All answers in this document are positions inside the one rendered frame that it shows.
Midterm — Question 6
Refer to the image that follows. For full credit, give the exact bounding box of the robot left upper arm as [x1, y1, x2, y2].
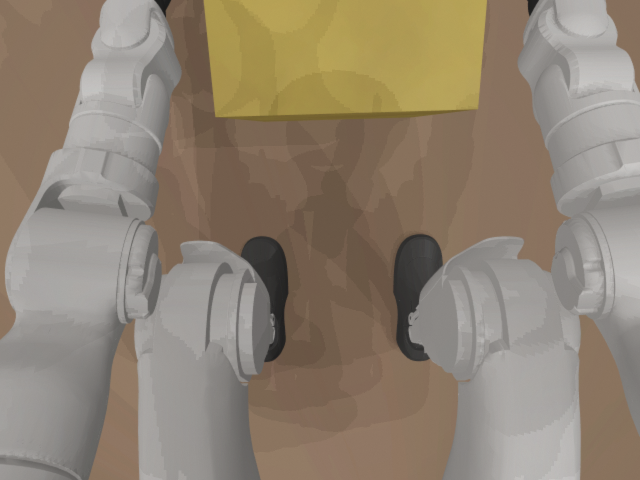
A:
[0, 207, 162, 480]

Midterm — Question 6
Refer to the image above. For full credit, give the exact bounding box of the robot right upper arm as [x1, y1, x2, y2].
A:
[551, 204, 640, 436]

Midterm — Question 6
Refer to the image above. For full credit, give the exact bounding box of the robot right forearm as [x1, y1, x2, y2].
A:
[518, 0, 640, 218]

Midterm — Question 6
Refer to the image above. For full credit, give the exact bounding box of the robot left foot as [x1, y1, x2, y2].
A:
[241, 236, 288, 362]

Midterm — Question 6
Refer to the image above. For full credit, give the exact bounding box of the carton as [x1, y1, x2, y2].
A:
[204, 0, 487, 122]

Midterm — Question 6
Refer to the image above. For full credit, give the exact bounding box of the robot left forearm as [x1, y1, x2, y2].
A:
[5, 0, 182, 310]

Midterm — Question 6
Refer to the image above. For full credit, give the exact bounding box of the robot left thigh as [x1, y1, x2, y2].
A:
[137, 262, 268, 480]

